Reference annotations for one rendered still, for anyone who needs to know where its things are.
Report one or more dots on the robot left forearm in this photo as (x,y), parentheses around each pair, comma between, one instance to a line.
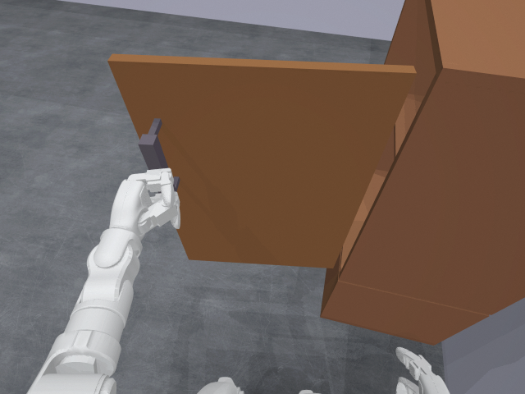
(91,340)

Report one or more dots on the handle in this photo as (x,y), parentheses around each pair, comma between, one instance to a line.
(152,152)

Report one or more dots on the cupboard door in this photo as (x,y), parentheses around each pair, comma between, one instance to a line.
(274,157)

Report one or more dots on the right robot hand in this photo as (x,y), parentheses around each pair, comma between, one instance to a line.
(420,369)

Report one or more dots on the robot left shin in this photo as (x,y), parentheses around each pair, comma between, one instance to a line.
(226,379)

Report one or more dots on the robot left upper arm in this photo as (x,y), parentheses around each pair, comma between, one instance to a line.
(75,383)

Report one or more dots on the left robot hand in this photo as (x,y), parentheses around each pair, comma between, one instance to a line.
(133,209)

